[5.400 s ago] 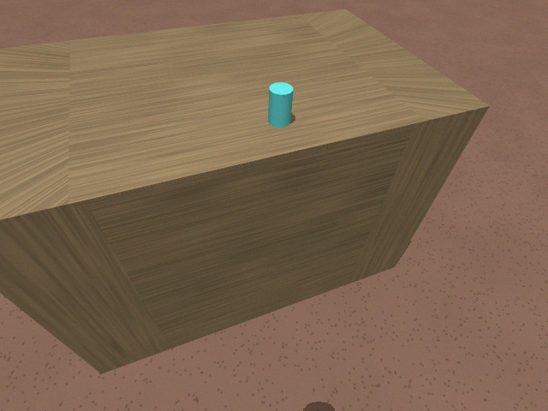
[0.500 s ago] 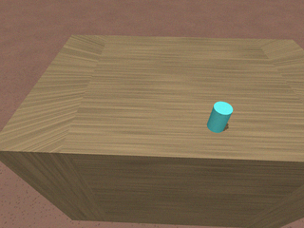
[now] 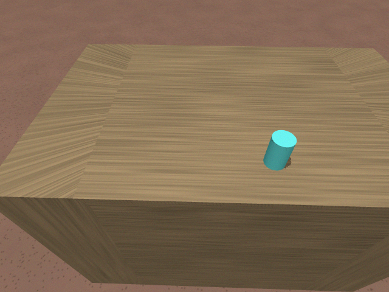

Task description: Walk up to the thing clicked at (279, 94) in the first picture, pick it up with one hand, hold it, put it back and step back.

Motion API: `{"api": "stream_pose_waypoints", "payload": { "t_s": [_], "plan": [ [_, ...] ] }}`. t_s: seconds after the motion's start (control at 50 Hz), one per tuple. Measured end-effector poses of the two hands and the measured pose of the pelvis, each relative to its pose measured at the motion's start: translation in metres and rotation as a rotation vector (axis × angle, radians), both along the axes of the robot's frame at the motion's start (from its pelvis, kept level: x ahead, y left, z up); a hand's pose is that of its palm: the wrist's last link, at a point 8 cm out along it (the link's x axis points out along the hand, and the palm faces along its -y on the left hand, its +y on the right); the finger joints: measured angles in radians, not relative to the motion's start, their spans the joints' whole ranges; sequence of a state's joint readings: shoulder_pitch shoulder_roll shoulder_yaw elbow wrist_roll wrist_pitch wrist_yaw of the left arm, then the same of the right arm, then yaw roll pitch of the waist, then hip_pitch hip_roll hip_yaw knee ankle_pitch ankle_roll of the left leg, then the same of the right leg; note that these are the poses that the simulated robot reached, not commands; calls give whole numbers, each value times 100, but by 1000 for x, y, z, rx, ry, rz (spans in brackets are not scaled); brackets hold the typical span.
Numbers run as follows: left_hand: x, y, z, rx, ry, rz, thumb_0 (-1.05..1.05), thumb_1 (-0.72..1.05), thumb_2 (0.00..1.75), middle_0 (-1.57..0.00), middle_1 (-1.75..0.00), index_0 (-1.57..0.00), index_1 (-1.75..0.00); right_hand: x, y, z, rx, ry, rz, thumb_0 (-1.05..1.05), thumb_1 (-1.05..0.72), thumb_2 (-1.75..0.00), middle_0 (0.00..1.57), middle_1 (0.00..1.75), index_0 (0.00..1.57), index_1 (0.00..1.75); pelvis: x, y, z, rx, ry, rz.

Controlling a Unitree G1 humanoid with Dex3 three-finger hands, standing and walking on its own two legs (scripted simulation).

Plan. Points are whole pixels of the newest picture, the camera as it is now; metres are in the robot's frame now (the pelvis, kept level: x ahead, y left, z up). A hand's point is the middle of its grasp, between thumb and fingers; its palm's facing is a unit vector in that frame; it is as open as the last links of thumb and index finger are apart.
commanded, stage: stand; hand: right
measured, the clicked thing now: (278, 150) +0.42 -0.20 +0.06
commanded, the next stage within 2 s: rise first in 0.06 s
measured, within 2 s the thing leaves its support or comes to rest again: neither
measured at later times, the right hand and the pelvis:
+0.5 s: hand out of the picture +0.16 -0.25 -0.11, palm faces +0.26 +0.91 -0.33, open 13.5 cm; pelvis -0.01 +0.01 -0.01, yaw -2 degrees
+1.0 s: hand (347, 276) +0.15 -0.25 +0.05, palm faces +0.42 +0.81 -0.40, open 17.7 cm; pelvis -0.01 +0.04 +0.00, yaw -5 degrees
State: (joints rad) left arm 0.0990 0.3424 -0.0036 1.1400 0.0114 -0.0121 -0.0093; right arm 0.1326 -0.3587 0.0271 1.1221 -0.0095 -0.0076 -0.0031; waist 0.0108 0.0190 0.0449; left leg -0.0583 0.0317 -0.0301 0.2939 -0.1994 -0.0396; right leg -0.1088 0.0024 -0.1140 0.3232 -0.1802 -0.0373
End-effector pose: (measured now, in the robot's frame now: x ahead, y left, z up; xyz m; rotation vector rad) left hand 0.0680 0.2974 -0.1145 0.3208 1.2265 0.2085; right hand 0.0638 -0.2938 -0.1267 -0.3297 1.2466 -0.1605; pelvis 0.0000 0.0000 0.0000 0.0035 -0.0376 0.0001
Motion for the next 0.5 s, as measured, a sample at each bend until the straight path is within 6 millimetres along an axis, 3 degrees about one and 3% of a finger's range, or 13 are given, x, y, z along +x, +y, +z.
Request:
{"api": "stream_pose_waypoints", "payload": {
  "t_s": [0.18, 0.26, 0.38, 0.5],
  "plan": [
    [2, -1, 1, -1, -9, -1, 0, 90, 90, -20, -29, -20, -30, 3, 0, 1, 0, -15, 3, 0, -90, -89, 20, 30, 20, 30, 0, -1, 0, 0, -2, -2],
    [26, -11, 5, -19, -160, 1, 1, 84, 83, -15, -23, -15, -24, 27, 8, 5, 23, -176, -55, 1, -83, -82, 16, 24, 16, 24, -11, 1, -4, 5, 19, -18],
    [69, -19, 11, -24, -308, -11, 0, 55, 55, -8, -11, -8, -12, 67, 10, 19, 7, -367, -135, 1, -54, -54, 10, 12, 10, 13, -20, 6, -8, 10, 72, -32],
    [76, -25, 21, -49, -375, -28, 0, 20, 28, -6, -6, -7, -7, 64, 1, 51, -55, -485, -163, 0, -18, -29, 7, 7, 7, 8, -10, 13, -5, 11, 70, -43]
  ]
}}
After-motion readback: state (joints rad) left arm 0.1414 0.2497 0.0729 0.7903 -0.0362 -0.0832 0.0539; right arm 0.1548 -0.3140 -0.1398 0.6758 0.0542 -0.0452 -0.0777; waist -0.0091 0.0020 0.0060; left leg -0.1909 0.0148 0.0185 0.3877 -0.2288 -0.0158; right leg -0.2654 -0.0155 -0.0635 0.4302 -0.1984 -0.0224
